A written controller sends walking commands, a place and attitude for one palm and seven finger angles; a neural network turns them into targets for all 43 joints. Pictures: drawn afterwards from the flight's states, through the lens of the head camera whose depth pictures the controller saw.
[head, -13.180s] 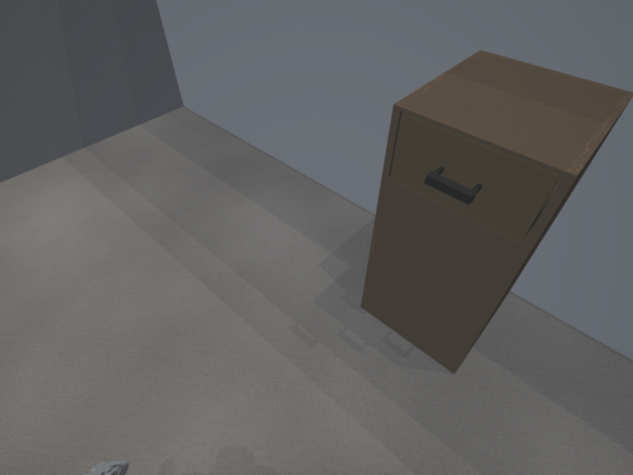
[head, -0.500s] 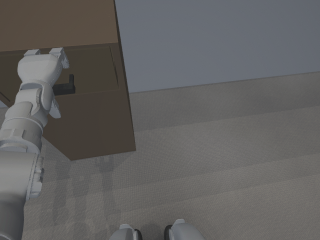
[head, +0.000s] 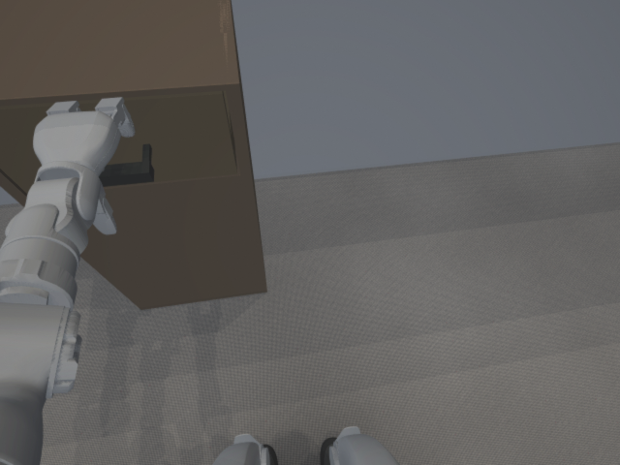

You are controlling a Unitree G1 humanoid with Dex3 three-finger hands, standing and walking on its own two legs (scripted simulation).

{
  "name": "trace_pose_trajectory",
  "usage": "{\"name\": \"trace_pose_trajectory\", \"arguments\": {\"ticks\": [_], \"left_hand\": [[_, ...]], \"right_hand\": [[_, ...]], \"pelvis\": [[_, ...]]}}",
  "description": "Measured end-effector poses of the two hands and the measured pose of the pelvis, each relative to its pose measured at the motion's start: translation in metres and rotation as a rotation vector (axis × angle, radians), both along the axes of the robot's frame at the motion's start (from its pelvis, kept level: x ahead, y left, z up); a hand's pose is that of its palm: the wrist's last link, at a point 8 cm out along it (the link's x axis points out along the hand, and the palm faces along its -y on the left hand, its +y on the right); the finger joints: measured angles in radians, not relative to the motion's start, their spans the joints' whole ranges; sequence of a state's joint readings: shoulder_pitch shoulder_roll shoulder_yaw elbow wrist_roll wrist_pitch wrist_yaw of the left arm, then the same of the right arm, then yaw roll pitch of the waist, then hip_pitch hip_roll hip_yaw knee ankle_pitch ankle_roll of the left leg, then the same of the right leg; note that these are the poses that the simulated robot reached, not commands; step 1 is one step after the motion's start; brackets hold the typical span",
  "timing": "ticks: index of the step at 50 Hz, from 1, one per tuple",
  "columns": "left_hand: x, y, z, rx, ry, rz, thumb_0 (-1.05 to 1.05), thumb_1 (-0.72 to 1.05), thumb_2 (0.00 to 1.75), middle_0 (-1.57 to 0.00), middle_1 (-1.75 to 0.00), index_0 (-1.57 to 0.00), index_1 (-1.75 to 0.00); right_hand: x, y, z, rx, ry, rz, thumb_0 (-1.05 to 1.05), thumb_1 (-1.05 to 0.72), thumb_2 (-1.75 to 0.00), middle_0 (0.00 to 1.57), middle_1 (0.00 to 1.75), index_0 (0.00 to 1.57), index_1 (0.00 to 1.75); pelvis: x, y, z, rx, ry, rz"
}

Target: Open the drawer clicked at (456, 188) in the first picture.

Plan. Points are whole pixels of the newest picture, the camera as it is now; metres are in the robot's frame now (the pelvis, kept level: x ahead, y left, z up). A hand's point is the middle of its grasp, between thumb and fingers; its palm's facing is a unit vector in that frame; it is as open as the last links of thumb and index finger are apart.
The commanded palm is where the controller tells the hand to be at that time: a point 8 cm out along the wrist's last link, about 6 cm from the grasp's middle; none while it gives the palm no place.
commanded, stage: move the hooked fingers above the handle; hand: left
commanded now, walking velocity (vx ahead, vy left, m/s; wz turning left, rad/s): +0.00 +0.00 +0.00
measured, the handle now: (114, 164) +0.55 +0.25 -0.01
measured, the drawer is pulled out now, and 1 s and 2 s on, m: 0.00 0.00 0.00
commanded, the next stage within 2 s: lower the fingers behind the handle in 1.98 s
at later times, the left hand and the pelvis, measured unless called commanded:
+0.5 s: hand (100, 167) +0.50 +0.25 +0.04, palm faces -0.05 -0.04 -1.00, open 13.7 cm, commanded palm +0.50 +0.27 +0.09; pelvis +0.01 +0.00 +0.01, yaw +0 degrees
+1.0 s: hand (100, 167) +0.51 +0.24 +0.04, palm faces -0.05 -0.03 -1.00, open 13.7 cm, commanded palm +0.50 +0.26 +0.09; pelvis +0.01 +0.00 +0.00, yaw +0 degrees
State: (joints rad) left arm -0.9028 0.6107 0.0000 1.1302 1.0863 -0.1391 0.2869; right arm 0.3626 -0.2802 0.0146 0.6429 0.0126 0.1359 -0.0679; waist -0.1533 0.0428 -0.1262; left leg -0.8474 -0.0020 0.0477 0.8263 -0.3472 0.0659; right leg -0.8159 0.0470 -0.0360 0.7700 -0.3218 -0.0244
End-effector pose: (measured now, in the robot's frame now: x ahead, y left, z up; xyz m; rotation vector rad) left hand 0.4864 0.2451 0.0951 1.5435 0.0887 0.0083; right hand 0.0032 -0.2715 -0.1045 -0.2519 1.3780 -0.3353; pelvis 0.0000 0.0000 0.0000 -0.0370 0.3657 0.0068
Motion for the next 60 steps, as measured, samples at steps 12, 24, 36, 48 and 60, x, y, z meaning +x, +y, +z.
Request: {"name": "trace_pose_trajectory", "arguments": {"ticks": [12, 24, 36, 48, 60], "left_hand": [[0.000, 0.000, 0.000, -0.006, -0.004, 0.005, 0.00, -0.49, 0.31, -0.34, -1.23, -0.34, -1.22], [0.000, 0.001, 0.001, -0.011, 0.000, 0.002, 0.00, -0.49, 0.30, -0.34, -1.22, -0.34, -1.21], [0.000, 0.000, 0.000, -0.010, -0.005, 0.010, 0.00, -0.49, 0.30, -0.35, -1.22, -0.34, -1.22], [0.001, -0.001, 0.001, -0.005, 0.003, 0.024, 0.00, -0.49, 0.30, -0.34, -1.21, -0.35, -1.22], [0.001, -0.002, 0.002, 0.001, 0.004, 0.033, 0.00, -0.49, 0.31, -0.34, -1.21, -0.35, -1.21]], "right_hand": [[0.007, 0.004, 0.000, 0.016, 0.005, -0.002, 0.00, -0.90, -0.90, 0.20, 0.30, 0.20, 0.30], [0.015, 0.003, 0.002, 0.017, -0.003, -0.003, 0.00, -0.90, -0.90, 0.20, 0.30, 0.21, 0.30], [0.017, -0.002, 0.003, 0.011, 0.000, 0.004, 0.00, -0.90, -0.90, 0.20, 0.30, 0.20, 0.30], [0.010, -0.005, 0.003, 0.009, 0.002, -0.001, 0.00, -0.90, -0.90, 0.20, 0.30, 0.20, 0.30], [0.001, -0.004, 0.002, 0.013, 0.016, -0.003, 0.00, -0.90, -0.90, 0.20, 0.30, 0.20, 0.30]], "pelvis": [[0.009, 0.003, 0.003, -0.002, -0.009, -0.001], [0.012, 0.002, 0.005, 0.000, -0.015, -0.003], [0.012, -0.001, 0.005, 0.002, -0.013, 0.003], [0.009, -0.004, 0.005, 0.001, -0.013, 0.006], [0.008, -0.005, 0.004, 0.000, -0.010, 0.013]]}}
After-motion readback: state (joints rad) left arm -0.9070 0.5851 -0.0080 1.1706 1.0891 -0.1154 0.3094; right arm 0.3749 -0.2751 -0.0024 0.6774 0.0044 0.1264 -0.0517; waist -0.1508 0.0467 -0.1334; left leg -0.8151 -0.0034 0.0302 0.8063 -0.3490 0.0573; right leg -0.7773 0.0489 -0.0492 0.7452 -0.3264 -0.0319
